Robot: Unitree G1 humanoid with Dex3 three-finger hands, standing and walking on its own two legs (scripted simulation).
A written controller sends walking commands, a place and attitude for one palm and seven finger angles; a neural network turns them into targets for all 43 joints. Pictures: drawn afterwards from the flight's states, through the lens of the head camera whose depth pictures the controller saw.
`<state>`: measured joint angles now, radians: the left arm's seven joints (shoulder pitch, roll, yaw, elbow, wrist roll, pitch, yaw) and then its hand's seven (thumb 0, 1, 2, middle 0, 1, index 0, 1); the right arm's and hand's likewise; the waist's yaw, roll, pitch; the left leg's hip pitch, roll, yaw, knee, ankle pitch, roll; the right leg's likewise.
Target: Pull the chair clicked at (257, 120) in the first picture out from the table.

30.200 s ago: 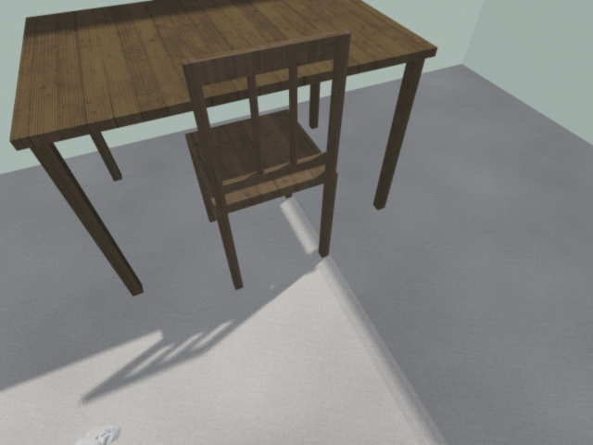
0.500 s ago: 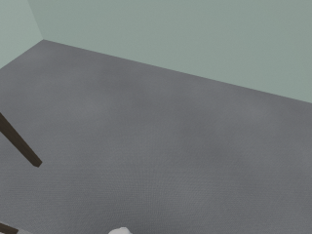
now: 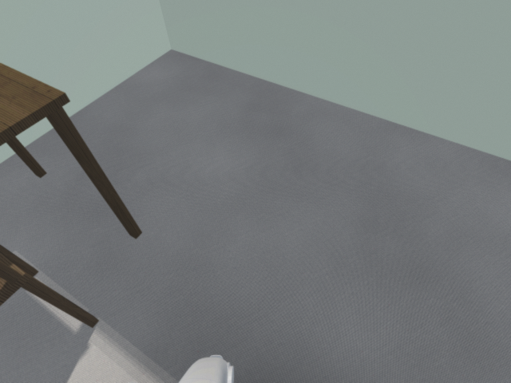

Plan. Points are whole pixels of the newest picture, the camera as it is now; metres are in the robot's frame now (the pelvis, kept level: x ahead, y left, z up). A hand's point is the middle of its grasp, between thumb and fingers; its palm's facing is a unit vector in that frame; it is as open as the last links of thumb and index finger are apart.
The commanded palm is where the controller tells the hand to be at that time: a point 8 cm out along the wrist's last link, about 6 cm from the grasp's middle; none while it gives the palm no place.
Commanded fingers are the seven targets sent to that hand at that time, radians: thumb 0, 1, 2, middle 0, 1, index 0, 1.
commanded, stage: turn to face it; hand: left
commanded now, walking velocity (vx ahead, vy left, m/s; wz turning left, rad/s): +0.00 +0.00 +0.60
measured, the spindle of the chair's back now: out of the picture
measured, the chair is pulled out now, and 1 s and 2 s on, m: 0.00 0.00 0.00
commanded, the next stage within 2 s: take the last steps up to it in 1.54 s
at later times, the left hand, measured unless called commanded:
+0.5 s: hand out of the picture +0.06 +0.26 -0.16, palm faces +0.30 -0.91 -0.28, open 7.4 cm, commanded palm none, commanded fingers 0.00 0.90 0.90 -0.20 -0.30 -0.20 -0.30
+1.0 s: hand out of the picture -0.11 +0.25 -0.20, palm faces +0.60 -0.76 -0.24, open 7.4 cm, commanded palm none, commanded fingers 0.00 0.90 0.90 -0.20 -0.30 -0.20 -0.30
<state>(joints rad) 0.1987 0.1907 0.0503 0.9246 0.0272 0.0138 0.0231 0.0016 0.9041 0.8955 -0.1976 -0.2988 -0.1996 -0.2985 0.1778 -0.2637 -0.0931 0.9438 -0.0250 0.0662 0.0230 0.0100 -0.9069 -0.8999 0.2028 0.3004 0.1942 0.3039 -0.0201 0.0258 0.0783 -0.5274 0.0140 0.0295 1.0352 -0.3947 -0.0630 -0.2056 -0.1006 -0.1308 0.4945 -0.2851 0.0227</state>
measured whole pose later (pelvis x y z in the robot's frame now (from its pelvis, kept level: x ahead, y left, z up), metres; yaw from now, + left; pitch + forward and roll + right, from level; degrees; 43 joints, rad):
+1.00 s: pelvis -0.02 +0.04 -0.02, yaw +36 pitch +0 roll +0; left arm 0.22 0.28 0.07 0.93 0.02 0.07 0.02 0.00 0.90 0.90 -0.20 -0.30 -0.20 -0.30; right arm 0.14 -0.24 -0.06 0.90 -0.02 0.03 0.02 0.01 -0.91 -0.90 0.20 0.30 0.19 0.30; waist 0.02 -0.07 0.11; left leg -0.31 0.00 0.04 0.66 -0.34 0.04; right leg -0.39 -0.15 -0.09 0.97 -0.56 0.09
